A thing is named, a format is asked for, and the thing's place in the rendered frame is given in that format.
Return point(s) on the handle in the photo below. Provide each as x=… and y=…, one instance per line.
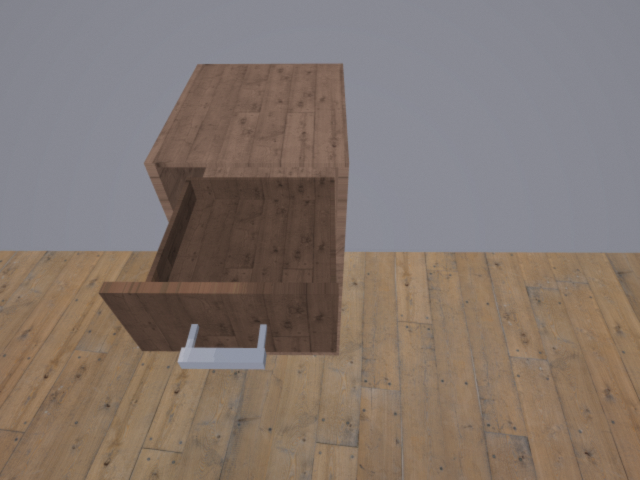
x=223, y=358

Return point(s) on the cabinet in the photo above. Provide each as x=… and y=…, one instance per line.
x=258, y=120

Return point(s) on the drawer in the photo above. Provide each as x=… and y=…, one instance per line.
x=239, y=252

